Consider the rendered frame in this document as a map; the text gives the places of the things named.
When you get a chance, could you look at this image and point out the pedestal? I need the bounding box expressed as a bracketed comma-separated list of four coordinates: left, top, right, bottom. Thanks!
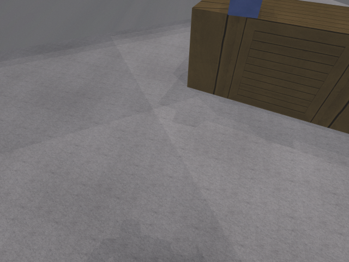
[187, 0, 349, 134]

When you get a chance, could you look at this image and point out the carton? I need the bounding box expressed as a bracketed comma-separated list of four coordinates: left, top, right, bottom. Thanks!
[228, 0, 262, 19]

